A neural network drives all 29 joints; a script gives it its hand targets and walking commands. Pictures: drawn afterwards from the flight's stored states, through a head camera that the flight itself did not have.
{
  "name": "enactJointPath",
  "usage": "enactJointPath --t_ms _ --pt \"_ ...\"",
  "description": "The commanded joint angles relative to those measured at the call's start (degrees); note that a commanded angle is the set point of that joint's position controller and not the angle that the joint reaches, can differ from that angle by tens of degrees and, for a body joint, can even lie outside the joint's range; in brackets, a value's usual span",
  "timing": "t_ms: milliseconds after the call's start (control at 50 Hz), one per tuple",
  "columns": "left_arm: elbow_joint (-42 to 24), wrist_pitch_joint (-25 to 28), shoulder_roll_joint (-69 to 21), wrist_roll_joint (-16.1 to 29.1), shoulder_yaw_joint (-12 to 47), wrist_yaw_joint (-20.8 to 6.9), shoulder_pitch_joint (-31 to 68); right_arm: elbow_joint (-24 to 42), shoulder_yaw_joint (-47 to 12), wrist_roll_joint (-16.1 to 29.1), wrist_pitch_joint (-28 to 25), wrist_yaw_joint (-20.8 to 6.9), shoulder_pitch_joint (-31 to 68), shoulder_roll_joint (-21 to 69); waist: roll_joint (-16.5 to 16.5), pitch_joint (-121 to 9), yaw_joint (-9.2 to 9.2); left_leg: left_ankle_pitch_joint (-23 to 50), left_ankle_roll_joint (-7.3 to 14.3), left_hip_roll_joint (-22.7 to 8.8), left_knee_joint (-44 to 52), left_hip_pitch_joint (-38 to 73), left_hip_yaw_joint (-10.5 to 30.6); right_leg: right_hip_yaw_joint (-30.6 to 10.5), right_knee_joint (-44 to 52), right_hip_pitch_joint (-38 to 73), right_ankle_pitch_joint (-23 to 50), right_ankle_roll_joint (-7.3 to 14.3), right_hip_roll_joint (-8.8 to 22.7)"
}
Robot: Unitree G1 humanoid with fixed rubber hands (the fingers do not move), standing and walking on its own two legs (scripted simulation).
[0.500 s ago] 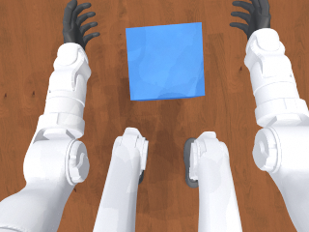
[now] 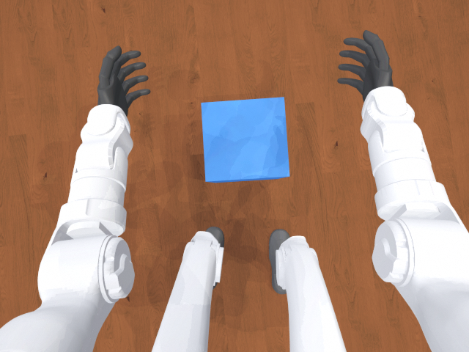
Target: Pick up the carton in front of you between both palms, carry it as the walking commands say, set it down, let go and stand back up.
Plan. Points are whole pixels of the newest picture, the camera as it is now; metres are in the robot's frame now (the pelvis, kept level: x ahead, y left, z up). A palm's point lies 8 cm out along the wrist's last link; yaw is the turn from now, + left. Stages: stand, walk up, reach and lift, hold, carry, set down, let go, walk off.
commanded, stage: let go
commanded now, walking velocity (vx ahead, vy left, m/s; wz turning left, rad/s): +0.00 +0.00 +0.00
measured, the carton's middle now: (244, 146) +0.47 +0.02 -0.50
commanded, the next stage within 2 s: stand in 1.26 s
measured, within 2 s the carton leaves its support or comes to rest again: neither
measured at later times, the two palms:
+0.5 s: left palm (40, 179) +0.35 +0.25 +0.02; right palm (447, 179) +0.37 -0.20 +0.01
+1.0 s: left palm (0, 296) +0.24 +0.22 +0.09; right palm out of the picture +0.24 -0.24 +0.09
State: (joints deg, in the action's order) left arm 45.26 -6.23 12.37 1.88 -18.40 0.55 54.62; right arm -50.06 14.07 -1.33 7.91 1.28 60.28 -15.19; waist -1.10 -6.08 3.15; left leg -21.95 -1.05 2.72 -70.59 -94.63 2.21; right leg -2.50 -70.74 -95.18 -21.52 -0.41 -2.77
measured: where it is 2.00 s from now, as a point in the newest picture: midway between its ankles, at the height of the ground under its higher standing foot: (245, 270)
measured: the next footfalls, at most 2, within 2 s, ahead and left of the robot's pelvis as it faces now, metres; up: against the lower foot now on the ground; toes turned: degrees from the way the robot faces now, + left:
none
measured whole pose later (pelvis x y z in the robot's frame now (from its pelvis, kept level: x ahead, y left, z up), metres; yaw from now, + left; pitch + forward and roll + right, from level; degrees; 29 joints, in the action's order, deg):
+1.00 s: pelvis +0.08 -0.01 +0.15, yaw +0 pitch -2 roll +0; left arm 25.1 -5.7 12.3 -0.5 -2.2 -4.7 -12.4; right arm -24.7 2.5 -0.4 5.6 -4.1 -13.2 -12.3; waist -0.2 4.5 -0.1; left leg -14.7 -0.4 1.0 -24.4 -7.4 3.8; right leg -2.3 -24.5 -7.6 -14.5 1.0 -2.1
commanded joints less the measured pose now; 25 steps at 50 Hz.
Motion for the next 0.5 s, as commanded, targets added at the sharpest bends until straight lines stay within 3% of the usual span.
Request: enactJointPath --t_ms 0,60,120,260,480 --pt "-6.72 1.41 6.33 -2.56 -0.45 -1.35 2.82 7.00 1.04 -2.60 -1.21 0.42 3.72 -3.31 -2.32 -56.28 0.37 21.89 -1.93 1.17 10.89 32.94 -4.76 2.06 10.16 44.23 22.09 -1.58 -1.03" --pt "-8.96 1.56 6.70 -4.76 0.77 -2.78 -5.05 10.93 0.95 -4.77 -1.27 1.37 -5.35 -1.39 -1.38 -56.56 -0.06 24.00 -1.65 1.27 14.12 38.82 -4.70 1.58 13.73 50.04 25.03 -1.68 -0.98" --pt "-12.13 1.92 6.95 -6.45 2.64 -3.88 -12.35 15.99 -0.33 -5.13 -1.83 1.70 -13.11 0.19 0.01 -52.01 0.21 23.64 -1.10 1.08 17.84 44.60 -4.09 1.46 17.87 52.31 23.25 -1.48 -0.73" --pt "-15.30 4.26 4.90 -4.43 6.63 -4.75 -25.33 20.41 -3.29 -2.40 -4.99 0.24 -26.62 0.63 0.89 -36.48 -0.44 23.14 -0.48 -0.42 25.25 56.50 -1.22 1.78 25.73 53.21 18.76 -0.65 -0.12" --pt "-18.65 8.30 2.82 -1.50 11.74 -3.96 -51.03 21.53 -5.70 -0.89 -9.55 -1.70 -54.05 -0.05 2.98 -27.33 -1.46 41.43 -1.19 -1.71 32.88 76.81 1.88 1.24 34.37 63.82 28.10 -0.34 -0.55"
